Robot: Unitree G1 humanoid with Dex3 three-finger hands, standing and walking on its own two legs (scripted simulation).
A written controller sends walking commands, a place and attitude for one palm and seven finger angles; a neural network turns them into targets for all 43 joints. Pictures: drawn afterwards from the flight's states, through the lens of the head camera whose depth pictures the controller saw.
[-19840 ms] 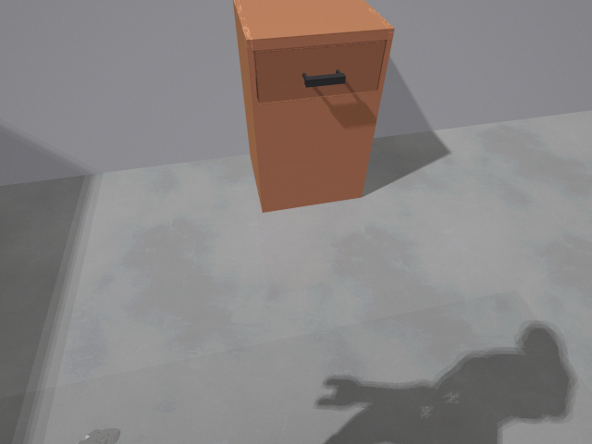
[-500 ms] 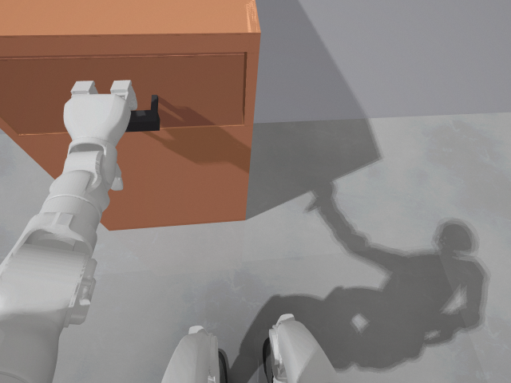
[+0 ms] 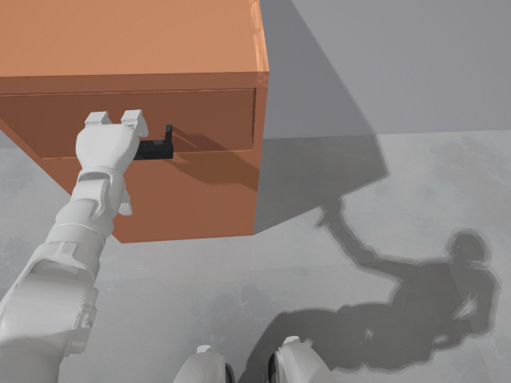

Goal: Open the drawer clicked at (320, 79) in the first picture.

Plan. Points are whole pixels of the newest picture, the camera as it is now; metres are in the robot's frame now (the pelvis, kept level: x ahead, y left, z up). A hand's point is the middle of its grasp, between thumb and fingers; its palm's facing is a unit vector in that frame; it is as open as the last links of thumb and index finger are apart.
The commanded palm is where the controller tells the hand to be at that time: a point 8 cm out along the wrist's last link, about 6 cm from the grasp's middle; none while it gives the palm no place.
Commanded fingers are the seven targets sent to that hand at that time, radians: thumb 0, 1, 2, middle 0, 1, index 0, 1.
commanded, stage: lift the fingers back up to retry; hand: left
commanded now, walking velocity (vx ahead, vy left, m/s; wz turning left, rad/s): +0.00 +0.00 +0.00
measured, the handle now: (135, 140) +0.55 +0.20 -0.04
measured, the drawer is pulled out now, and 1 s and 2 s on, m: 0.00 0.00 0.00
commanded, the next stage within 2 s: re-aim the fingers above the handle in 0.38 s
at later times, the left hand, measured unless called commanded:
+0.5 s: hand (125, 153) +0.48 +0.20 +0.02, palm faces -0.07 -0.06 -1.00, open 13.8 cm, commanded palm +0.46 +0.20 +0.08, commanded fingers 0.00 -0.50 0.30 -0.30 -1.20 -0.30 -1.20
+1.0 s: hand (119, 152) +0.48 +0.20 +0.03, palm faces -0.03 -0.03 -1.00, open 13.8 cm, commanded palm +0.46 +0.21 +0.08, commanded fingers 0.00 -0.50 0.30 -0.30 -1.20 -0.30 -1.20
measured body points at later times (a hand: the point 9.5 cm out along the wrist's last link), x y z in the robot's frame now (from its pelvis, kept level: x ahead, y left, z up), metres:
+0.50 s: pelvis +0.05 +0.00 +0.03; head +0.15 -0.01 +0.47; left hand +0.48 +0.20 +0.07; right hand +0.11 -0.27 -0.10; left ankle +0.01 +0.08 -0.67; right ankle +0.04 -0.11 -0.67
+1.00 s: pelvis +0.03 -0.01 +0.03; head +0.12 -0.01 +0.47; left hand +0.48 +0.20 +0.08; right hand +0.08 -0.28 -0.11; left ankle +0.01 +0.08 -0.67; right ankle +0.04 -0.11 -0.67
